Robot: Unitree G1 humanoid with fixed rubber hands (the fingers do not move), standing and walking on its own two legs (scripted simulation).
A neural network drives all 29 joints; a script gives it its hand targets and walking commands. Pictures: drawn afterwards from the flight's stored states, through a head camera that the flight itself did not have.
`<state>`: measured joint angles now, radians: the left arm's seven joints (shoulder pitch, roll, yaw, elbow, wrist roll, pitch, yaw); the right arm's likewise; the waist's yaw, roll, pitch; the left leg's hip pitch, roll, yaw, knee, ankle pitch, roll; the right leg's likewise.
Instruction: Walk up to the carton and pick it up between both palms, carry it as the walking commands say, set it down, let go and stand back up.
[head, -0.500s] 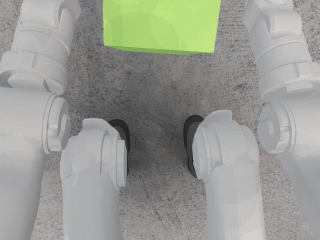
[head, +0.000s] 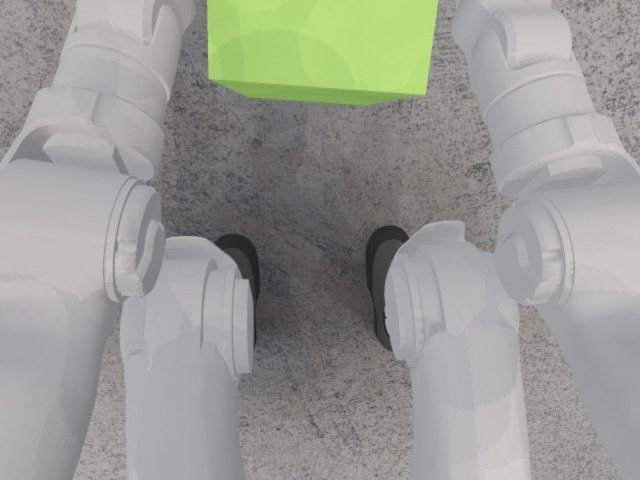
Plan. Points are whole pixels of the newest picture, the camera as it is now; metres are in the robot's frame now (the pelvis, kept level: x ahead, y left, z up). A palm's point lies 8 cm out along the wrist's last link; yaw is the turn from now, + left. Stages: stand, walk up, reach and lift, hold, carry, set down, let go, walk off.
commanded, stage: reach and lift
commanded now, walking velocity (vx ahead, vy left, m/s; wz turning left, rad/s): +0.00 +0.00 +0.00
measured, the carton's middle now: out of the picture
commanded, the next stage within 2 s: none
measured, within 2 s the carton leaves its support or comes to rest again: leaves its support in 0.78 s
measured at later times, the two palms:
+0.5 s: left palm out of the picture +0.57 +0.11 -0.17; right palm out of the picture +0.56 -0.14 -0.16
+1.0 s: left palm out of the picture +0.58 +0.11 -0.14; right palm out of the picture +0.57 -0.14 -0.13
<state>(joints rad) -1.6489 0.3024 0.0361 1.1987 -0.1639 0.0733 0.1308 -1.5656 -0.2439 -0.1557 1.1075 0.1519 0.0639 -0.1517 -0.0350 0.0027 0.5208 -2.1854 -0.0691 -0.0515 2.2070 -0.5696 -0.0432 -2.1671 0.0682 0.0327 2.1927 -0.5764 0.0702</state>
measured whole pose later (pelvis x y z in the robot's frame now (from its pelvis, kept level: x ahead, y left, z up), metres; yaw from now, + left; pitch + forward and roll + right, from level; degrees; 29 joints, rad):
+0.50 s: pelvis +0.02 +0.00 -0.01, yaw +0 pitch +34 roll -2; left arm -1.50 0.20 0.24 1.06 0.04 0.16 0.10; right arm -1.44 -0.14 -0.38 0.96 -0.07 0.19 -0.09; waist -0.04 0.02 0.38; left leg -2.23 -0.09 -0.05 2.26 -0.62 -0.04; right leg -2.20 0.09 0.06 2.24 -0.64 0.10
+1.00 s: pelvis +0.01 +0.00 +0.00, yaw +1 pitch +30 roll -1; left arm -1.55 0.19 0.23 0.91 0.06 0.24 0.17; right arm -1.50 -0.12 -0.41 0.80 -0.06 0.25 -0.18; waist -0.04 -0.01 0.53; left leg -2.13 -0.12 -0.07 2.21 -0.60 -0.07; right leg -2.10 0.13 0.07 2.21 -0.62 0.11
